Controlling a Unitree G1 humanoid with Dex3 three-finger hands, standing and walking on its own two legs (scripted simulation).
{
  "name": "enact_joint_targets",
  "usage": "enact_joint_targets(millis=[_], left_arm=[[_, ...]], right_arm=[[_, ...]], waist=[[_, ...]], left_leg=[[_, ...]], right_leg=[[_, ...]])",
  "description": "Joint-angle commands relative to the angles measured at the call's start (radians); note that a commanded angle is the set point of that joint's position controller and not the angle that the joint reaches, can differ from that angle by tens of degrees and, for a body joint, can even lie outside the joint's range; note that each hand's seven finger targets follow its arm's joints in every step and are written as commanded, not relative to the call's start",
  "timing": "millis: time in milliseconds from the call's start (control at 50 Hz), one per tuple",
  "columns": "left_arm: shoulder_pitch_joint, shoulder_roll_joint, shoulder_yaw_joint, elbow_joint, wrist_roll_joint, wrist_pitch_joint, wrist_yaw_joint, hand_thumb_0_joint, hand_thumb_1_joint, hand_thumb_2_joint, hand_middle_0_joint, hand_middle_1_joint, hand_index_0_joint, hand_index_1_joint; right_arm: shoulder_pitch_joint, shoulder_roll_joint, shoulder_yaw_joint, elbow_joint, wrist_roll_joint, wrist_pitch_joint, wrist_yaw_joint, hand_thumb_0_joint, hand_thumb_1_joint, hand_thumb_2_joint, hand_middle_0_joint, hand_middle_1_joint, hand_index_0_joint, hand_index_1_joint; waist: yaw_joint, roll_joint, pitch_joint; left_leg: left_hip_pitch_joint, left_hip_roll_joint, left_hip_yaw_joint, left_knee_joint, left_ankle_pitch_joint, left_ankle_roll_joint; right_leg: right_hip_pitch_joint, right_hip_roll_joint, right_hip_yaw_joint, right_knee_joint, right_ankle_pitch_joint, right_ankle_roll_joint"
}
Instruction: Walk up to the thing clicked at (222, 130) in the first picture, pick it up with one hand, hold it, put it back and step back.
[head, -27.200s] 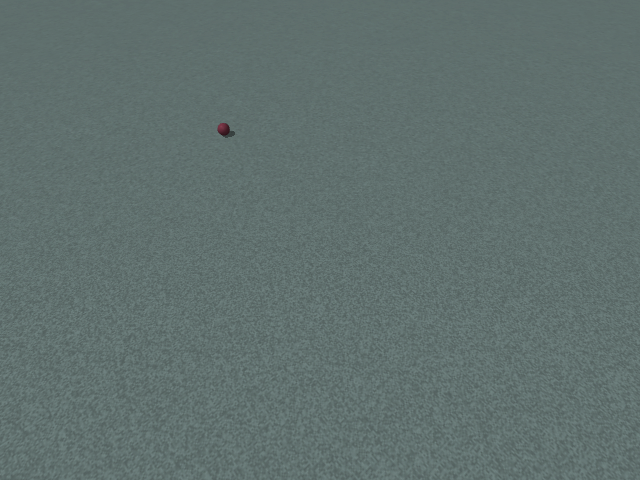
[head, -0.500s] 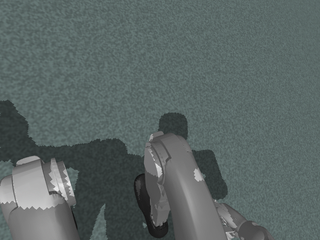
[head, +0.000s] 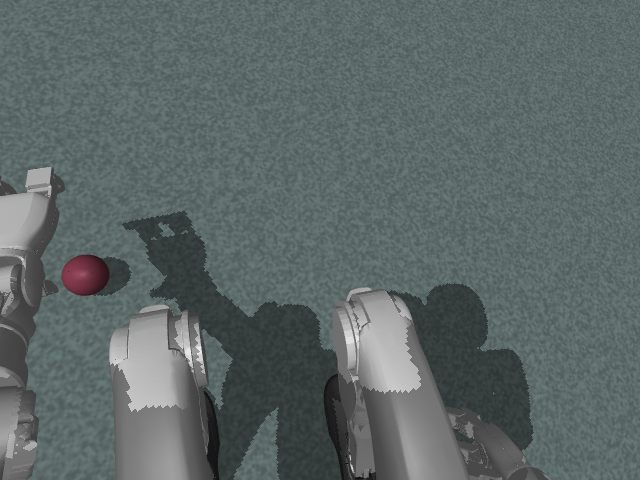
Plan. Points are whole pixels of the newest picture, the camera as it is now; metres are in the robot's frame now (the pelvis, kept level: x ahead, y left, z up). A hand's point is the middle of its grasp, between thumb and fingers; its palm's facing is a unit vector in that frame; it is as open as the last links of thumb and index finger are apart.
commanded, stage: withdraw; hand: left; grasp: from above
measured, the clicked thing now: (86, 275) +0.40 +0.33 -0.30
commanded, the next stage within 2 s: home in 0.40 s
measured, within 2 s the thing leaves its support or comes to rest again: neither
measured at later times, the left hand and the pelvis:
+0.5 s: hand (50, 265) +0.39 +0.33 -0.16, palm faces -0.47 -0.09 -0.88, open 13.8 cm; pelvis -0.02 -0.01 +0.00, yaw +2 degrees
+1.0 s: hand out of the picture +0.33 +0.30 -0.01, palm faces -0.32 -0.46 -0.82, open 9.2 cm; pelvis +0.00 +0.00 +0.11, yaw +4 degrees
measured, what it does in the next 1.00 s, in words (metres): rises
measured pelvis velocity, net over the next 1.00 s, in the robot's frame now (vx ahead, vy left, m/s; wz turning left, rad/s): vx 0.00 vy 0.00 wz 0.08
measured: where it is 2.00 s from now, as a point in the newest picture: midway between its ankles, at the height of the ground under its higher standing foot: (281, 471)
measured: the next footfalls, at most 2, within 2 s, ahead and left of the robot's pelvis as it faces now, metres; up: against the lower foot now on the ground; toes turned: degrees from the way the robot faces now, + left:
none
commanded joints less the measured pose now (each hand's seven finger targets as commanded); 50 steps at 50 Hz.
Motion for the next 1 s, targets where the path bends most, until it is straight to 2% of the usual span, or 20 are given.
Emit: enact_joint_targets(millis=[0, 80, 180, 360, 400, 440, 460, 480, 500, 520, 540, 560, 580, 640, 680, 700, 780, 820, 920, 980], left_arm=[[-0.299, 0.212, 0.000, -0.129, -0.026, 0.011, -0.080, 0.000, -0.514, 0.990, -0.068, -1.002, -0.071, -0.998], [-0.307, 0.201, -0.037, -0.052, -0.027, -0.021, -0.154, 0.000, -0.512, 0.995, -0.069, -1.015, -0.073, -1.010], [-0.332, 0.248, -0.025, 0.008, -0.004, -0.087, -0.168, 0.000, -0.500, 0.987, -0.077, -1.011, -0.083, -1.004], [-0.474, 0.319, 0.003, 0.126, 0.088, -0.196, -0.030, 0.000, -0.487, 0.969, -0.073, -1.007, -0.087, -0.990], [-0.499, 0.368, 0.047, 0.130, 0.113, -0.207, 0.016, 0.000, -0.479, 0.962, -0.074, -1.007, -0.091, -0.987], [-0.491, 0.395, 0.077, 0.145, 0.136, -0.207, 0.056, 0.000, -0.329, 0.943, -0.234, -0.847, -0.228, -0.827], [-0.491, 0.396, 0.090, 0.135, 0.131, -0.204, 0.073, 0.000, -0.409, 0.910, -0.154, -0.927, -0.148, -0.907], [-0.504, 0.406, 0.098, 0.123, 0.138, -0.198, 0.088, 0.000, -0.351, 0.919, -0.234, -0.847, -0.224, -0.827], [-0.495, 0.419, 0.119, 0.085, 0.134, -0.192, 0.101, 0.000, -0.403, 0.901, -0.154, -0.927, -0.144, -0.907], [-0.492, 0.423, 0.128, 0.042, 0.133, -0.180, 0.109, 0.000, -0.323, 0.911, -0.234, -0.847, -0.221, -0.827], [-0.450, 0.423, 0.138, 0.021, 0.125, -0.164, 0.115, 0.000, -0.395, 0.887, -0.154, -0.927, -0.161, -0.907], [-0.448, 0.419, 0.149, -0.037, 0.112, -0.147, 0.118, 0.000, -0.315, 0.894, -0.234, -0.847, -0.218, -0.827], [-0.409, 0.417, 0.163, -0.067, 0.095, -0.128, 0.116, 0.000, -0.380, 0.874, -0.154, -0.914, -0.174, -0.890], [-0.378, 0.339, 0.115, -0.076, 0.049, -0.074, 0.080, 0.000, -0.140, 0.952, -0.251, -0.674, -0.227, -0.683], [-0.349, 0.315, 0.112, -0.136, -0.001, -0.050, 0.043, 0.000, -0.061, 0.920, -0.241, -0.620, -0.219, -0.640], [-0.292, 0.299, 0.116, -0.165, -0.035, -0.034, 0.021, 0.000, 0.019, 0.930, -0.241, -0.603, -0.220, -0.622], [-0.097, 0.206, 0.078, -0.337, -0.181, 0.024, -0.095, 0.000, 0.332, 0.918, -0.225, -0.484, -0.212, -0.496], [-0.008, 0.132, 0.041, -0.403, -0.263, 0.047, -0.165, 0.000, 0.492, 0.878, -0.209, -0.405, -0.202, -0.412], [0.175, 0.065, 0.029, -0.627, -0.452, 0.091, -0.279, 0.000, 0.884, 0.926, -0.207, -0.326, -0.206, -0.327], [0.257, 0.038, 0.042, -0.762, -0.541, 0.105, -0.308, 0.000, 0.900, 0.900, -0.200, -0.300, -0.200, -0.300]], right_arm=[[0.190, -0.233, -0.096, -0.053, 0.046, 0.029, -0.051, 0.000, -0.893, -0.899, 0.200, 0.300, 0.200, 0.300], [0.182, -0.216, -0.075, -0.081, 0.059, 0.045, -0.096, 0.000, -0.892, -0.897, 0.200, 0.300, 0.200, 0.300], [0.166, -0.208, -0.044, -0.091, 0.053, 0.056, -0.144, 0.000, -0.890, -0.895, 0.200, 0.300, 0.200, 0.300], [0.172, -0.231, 0.005, -0.066, 0.002, 0.062, -0.171, 0.000, -0.887, -0.891, 0.200, 0.300, 0.200, 0.299], [0.178, -0.241, 0.009, -0.055, -0.013, 0.059, -0.174, 0.000, -0.886, -0.890, 0.200, 0.299, 0.200, 0.299], [0.183, -0.244, 0.008, -0.049, -0.027, 0.055, -0.172, 0.000, -0.881, -0.894, 0.199, 0.299, 0.199, 0.299], [0.180, -0.247, 0.002, -0.043, -0.032, 0.052, -0.170, 0.000, -0.882, -0.888, 0.201, 0.300, 0.200, 0.300], [0.189, -0.249, -0.002, -0.040, -0.035, 0.048, -0.169, 0.000, -0.882, -0.894, 0.199, 0.299, 0.199, 0.299], [0.186, -0.248, -0.009, -0.042, -0.037, 0.045, -0.167, 0.000, -0.881, -0.887, 0.201, 0.299, 0.201, 0.299], [0.192, -0.245, -0.016, -0.043, -0.038, 0.043, -0.166, 0.000, -0.882, -0.894, 0.199, 0.299, 0.199, 0.300], [0.196, -0.243, -0.029, -0.048, -0.036, 0.039, -0.161, 0.000, -0.884, -0.888, 0.201, 0.299, 0.200, 0.299], [0.197, -0.242, -0.039, -0.049, -0.033, 0.040, -0.160, 0.000, -0.883, -0.895, 0.199, 0.300, 0.199, 0.300], [0.204, -0.241, -0.055, -0.052, -0.025, 0.040, -0.156, 0.000, -0.886, -0.889, 0.201, 0.299, 0.200, 0.299], [0.233, -0.236, -0.089, -0.047, -0.003, 0.042, -0.153, 0.000, -0.884, -0.895, 0.200, 0.300, 0.199, 0.300], [0.269, -0.225, -0.099, -0.046, 0.012, 0.044, -0.150, 0.000, -0.886, -0.895, 0.199, 0.299, 0.199, 0.299], [0.273, -0.213, -0.105, -0.052, 0.023, 0.045, -0.149, 0.000, -0.887, -0.896, 0.199, 0.299, 0.199, 0.299], [0.249, -0.199, -0.126, -0.099, 0.080, 0.061, -0.158, 0.000, -0.892, -0.897, 0.200, 0.300, 0.199, 0.300], [0.222, -0.187, -0.129, -0.120, 0.104, 0.066, -0.168, 0.000, -0.895, -0.898, 0.200, 0.300, 0.200, 0.300], [0.140, -0.164, -0.113, -0.178, 0.137, 0.072, -0.196, 0.000, -0.899, -0.899, 0.200, 0.300, 0.200, 0.300], [0.110, -0.152, -0.109, -0.212, 0.151, 0.067, -0.214, 0.000, -0.900, -0.900, 0.200, 0.300, 0.200, 0.300]], waist=[[-0.030, 0.134, -0.577], [-0.038, 0.043, -0.470], [-0.030, 0.047, -0.439], [-0.064, 0.194, -0.505], [-0.057, 0.244, -0.557], [-0.053, 0.299, -0.577], [-0.043, 0.311, -0.593], [-0.052, 0.334, -0.602], [-0.033, 0.373, -0.640], [-0.023, 0.406, -0.685], [-0.010, 0.414, -0.706], [0.002, 0.421, -0.762], [0.019, 0.433, -0.799], [0.002, 0.350, -0.756], [0.011, 0.304, -0.815], [0.032, 0.274, -0.836], [0.042, 0.157, -0.798], [0.039, 0.105, -0.735], [0.062, 0.075, -0.618], [0.076, 0.081, -0.586]], left_leg=[[0.471, -0.024, 0.107, -0.298, 0.110, 0.049], [0.415, -0.030, 0.116, -0.330, 0.044, 0.055], [0.410, -0.035, 0.128, -0.342, 0.029, 0.049], [0.490, -0.032, 0.110, -0.294, 0.066, 0.027], [0.531, -0.034, 0.109, -0.281, 0.093, 0.021], [0.556, -0.032, 0.107, -0.274, 0.102, 0.014], [0.568, -0.033, 0.109, -0.277, 0.099, 0.013], [0.576, -0.033, 0.108, -0.277, 0.086, 0.011], [0.597, -0.033, 0.111, -0.285, 0.091, 0.008], [0.622, -0.033, 0.115, -0.284, 0.106, 0.006], [0.634, -0.032, 0.120, -0.288, 0.112, 0.006], [0.655, -0.033, 0.125, -0.297, 0.124, 0.008], [0.679, -0.034, 0.130, -0.314, 0.133, 0.007], [0.653, -0.032, 0.131, -0.337, 0.104, 0.022], [0.653, -0.037, 0.142, -0.342, 0.144, 0.032], [0.677, -0.038, 0.146, -0.351, 0.179, 0.035], [0.664, -0.041, 0.140, -0.442, 0.152, 0.048], [0.672, -0.038, 0.127, -0.492, 0.132, 0.049], [0.722, -0.028, 0.117, -0.606, 0.106, 0.049], [0.787, -0.025, 0.123, -0.681, 0.086, 0.048]], right_leg=[[0.322, 0.035, -0.034, -0.354, 0.196, -0.075], [0.328, 0.030, -0.010, -0.411, 0.095, -0.077], [0.327, 0.025, 0.004, -0.417, 0.060, -0.082], [0.223, 0.018, -0.045, -0.310, 0.111, -0.087], [0.216, 0.015, -0.060, -0.280, 0.143, -0.084], [0.209, 0.014, -0.062, -0.256, 0.145, -0.088], [0.197, 0.011, -0.070, -0.252, 0.144, -0.087], [0.183, 0.010, -0.074, -0.244, 0.135, -0.088], [0.184, 0.008, -0.075, -0.238, 0.139, -0.091], [0.187, 0.007, -0.071, -0.235, 0.153, -0.093], [0.196, 0.005, -0.067, -0.241, 0.153, -0.095], [0.211, 0.004, -0.066, -0.249, 0.169, -0.094], [0.227, 0.002, -0.063, -0.255, 0.179, -0.096], [0.221, 0.000, -0.061, -0.303, 0.176, -0.088], [0.319, 0.001, -0.042, -0.352, 0.218, -0.081], [0.375, -0.001, -0.034, -0.375, 0.249, -0.077], [0.486, 0.003, -0.017, -0.478, 0.228, -0.067], [0.506, 0.004, -0.015, -0.518, 0.219, -0.067], [0.581, -0.002, 0.006, -0.609, 0.201, -0.068], [0.641, -0.007, 0.023, -0.681, 0.177, -0.071]])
